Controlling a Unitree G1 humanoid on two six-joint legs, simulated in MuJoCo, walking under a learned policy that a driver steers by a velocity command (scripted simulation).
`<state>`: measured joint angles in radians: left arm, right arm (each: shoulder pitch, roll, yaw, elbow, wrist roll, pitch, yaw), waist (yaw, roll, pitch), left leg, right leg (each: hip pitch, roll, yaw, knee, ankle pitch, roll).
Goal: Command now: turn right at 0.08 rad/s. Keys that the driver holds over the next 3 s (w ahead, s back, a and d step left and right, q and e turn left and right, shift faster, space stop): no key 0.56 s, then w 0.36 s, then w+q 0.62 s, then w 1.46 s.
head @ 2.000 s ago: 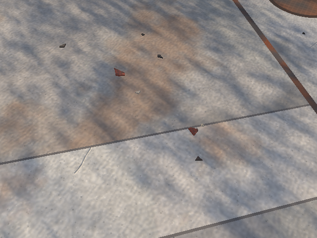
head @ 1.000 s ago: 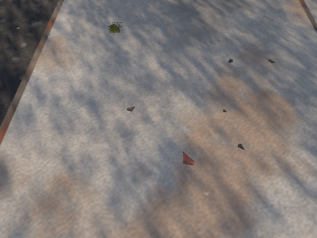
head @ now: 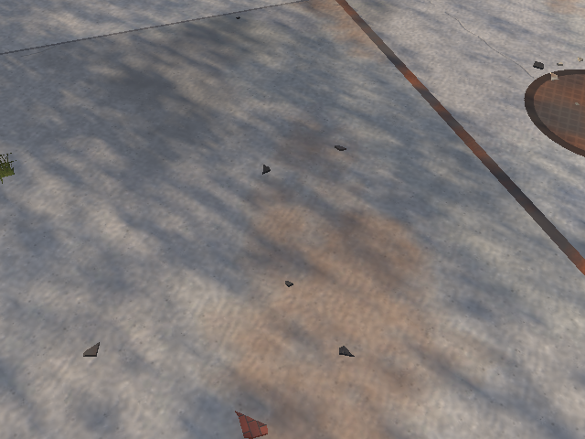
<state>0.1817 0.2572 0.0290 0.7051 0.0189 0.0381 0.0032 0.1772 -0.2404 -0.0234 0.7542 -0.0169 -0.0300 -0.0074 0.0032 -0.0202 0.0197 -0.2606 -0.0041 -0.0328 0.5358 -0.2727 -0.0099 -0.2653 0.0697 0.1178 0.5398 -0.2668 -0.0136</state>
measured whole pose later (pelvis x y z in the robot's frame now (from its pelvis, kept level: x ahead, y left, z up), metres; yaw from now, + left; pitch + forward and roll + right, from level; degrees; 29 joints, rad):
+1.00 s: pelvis +0.10 -0.02 +0.01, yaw +1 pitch +1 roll +0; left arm 0.40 0.22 0.04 0.96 0.00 -0.09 -0.01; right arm 0.22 -0.30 -0.05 0.91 0.03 -0.08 0.01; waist 0.03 0.04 -0.01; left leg -0.51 0.04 -0.01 1.04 -0.27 0.06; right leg -0.06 0.04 -0.01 0.31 -0.26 -0.05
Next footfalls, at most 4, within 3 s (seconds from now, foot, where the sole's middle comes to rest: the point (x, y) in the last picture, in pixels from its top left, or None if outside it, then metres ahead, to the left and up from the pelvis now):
1.30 left None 0.43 0.13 -0.77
1.78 right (295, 340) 0.75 0.01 -0.77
2.30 left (172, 281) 0.93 0.35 -0.77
2.84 right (220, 185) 1.30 0.25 -0.77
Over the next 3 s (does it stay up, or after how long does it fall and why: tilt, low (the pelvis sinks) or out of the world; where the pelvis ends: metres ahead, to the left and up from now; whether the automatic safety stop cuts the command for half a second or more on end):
stays up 1.18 0.30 0.00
